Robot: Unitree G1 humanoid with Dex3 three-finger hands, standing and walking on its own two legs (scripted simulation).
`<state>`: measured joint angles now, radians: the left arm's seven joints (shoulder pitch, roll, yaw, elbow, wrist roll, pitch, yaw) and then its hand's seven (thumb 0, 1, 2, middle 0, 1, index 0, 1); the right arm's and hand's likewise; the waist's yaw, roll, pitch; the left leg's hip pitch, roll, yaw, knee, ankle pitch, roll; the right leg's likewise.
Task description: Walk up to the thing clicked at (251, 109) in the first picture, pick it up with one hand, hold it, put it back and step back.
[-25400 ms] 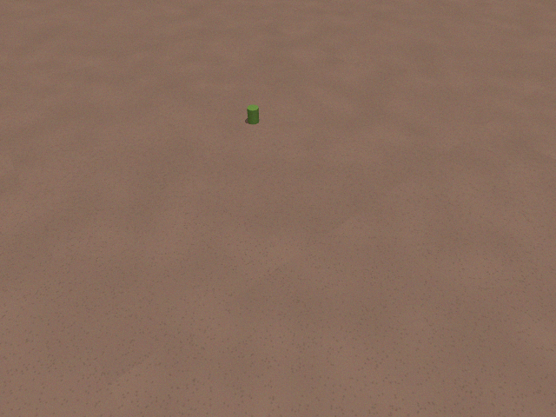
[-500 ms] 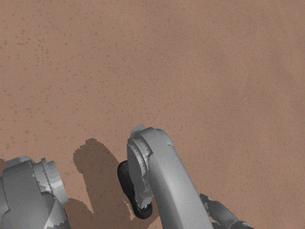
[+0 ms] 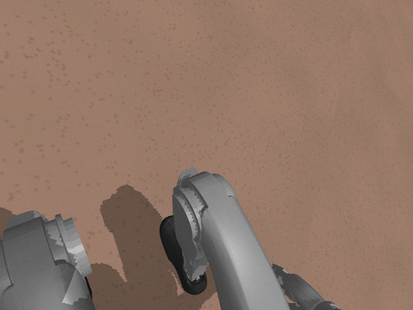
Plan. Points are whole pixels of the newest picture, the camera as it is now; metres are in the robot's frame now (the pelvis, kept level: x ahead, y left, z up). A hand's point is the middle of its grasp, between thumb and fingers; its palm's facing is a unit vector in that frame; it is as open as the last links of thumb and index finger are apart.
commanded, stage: settle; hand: left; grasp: from above
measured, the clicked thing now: out of the picture +0.45 +0.38 -0.26
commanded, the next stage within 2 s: lift in 0.96 s
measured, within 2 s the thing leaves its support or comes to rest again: leaves its support in 0.42 s
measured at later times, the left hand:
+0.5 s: hand out of the picture +0.44 +0.38 -0.20, palm faces -0.37 -0.14 -0.92, open 10.0 cm
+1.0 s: hand out of the picture +0.43 +0.38 -0.11, palm faces -0.45 -0.13 -0.88, open 10.0 cm
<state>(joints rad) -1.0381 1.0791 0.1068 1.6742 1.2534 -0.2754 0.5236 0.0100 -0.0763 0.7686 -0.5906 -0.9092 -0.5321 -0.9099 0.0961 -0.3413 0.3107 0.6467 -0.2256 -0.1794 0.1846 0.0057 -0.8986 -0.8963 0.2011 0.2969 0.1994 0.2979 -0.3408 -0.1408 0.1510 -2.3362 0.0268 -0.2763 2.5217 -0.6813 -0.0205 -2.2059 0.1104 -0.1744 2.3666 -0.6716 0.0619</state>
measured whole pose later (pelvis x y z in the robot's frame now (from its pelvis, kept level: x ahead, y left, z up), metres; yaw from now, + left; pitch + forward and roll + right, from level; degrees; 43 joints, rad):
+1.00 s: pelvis +0.00 +0.00 +0.04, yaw +5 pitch +33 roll -11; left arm -0.92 0.85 0.08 1.21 1.17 -0.17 0.17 0.02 -0.05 0.66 -0.68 -0.79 -0.64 -0.75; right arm 0.15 -0.31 0.13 0.63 -0.10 0.00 0.13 0.01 -0.91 -0.90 0.20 0.30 0.20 0.30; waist -0.23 -0.02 0.00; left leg -2.29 0.01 -0.18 2.34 -0.65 -0.01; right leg -2.16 0.06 -0.11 2.25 -0.68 0.04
